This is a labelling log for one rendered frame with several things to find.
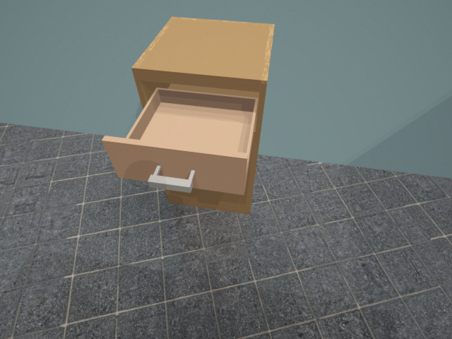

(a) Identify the cabinet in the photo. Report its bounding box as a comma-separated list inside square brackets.
[131, 17, 275, 215]

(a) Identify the handle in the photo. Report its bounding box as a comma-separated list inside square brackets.
[148, 166, 195, 193]

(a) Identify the drawer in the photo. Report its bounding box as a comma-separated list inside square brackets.
[102, 88, 258, 195]

